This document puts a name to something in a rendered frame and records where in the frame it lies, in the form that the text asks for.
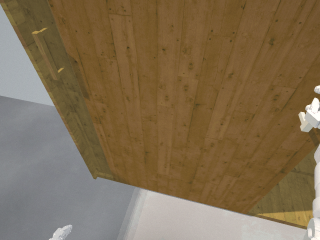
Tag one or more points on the handle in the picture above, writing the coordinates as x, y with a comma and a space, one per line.
46, 54
305, 125

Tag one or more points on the right robot upper arm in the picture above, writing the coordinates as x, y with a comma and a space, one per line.
313, 229

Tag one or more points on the robot right hand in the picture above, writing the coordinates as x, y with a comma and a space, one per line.
313, 115

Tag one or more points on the robot left hand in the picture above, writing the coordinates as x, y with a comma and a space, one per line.
61, 233

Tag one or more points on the wardrobe door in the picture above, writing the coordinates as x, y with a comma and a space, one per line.
197, 99
38, 15

